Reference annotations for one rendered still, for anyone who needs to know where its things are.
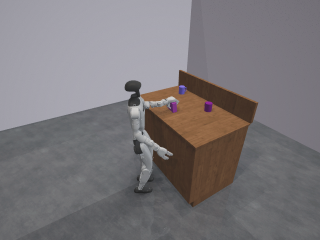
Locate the left robot forearm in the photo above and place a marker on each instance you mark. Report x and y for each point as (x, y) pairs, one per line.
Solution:
(161, 103)

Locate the table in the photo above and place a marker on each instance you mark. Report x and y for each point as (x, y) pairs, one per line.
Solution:
(206, 146)

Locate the left robot upper arm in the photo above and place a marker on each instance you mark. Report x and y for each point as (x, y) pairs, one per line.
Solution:
(145, 103)

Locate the humanoid robot torso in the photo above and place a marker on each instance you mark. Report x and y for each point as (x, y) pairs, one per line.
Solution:
(141, 120)

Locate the robot right thigh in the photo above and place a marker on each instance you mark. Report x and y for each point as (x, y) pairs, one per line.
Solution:
(146, 157)

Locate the right robot upper arm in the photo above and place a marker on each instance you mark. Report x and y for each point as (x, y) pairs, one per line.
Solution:
(135, 120)

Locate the robot left hand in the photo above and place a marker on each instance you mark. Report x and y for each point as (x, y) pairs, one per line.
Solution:
(171, 100)

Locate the robot right hand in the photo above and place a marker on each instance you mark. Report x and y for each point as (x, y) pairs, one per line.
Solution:
(162, 151)

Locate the sponge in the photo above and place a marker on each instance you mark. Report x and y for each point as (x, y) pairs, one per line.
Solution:
(173, 106)

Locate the right robot forearm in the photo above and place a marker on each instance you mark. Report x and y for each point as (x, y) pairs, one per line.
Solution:
(143, 139)

